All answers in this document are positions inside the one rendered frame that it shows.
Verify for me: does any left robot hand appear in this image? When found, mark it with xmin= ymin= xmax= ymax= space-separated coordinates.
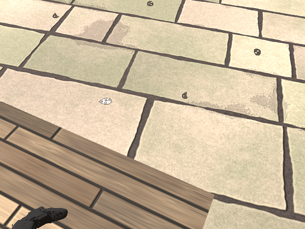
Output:
xmin=11 ymin=206 xmax=68 ymax=229

